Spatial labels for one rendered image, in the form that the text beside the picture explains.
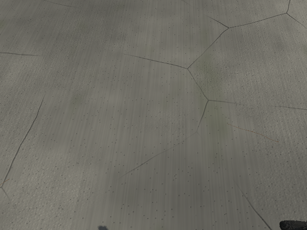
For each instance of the robot right hand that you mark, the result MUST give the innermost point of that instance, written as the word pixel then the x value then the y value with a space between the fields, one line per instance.
pixel 293 225

